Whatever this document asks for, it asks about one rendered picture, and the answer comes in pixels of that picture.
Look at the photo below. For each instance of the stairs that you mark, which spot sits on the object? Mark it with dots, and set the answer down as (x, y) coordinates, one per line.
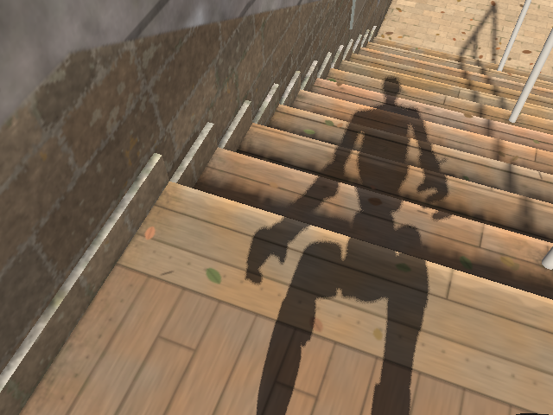
(411, 149)

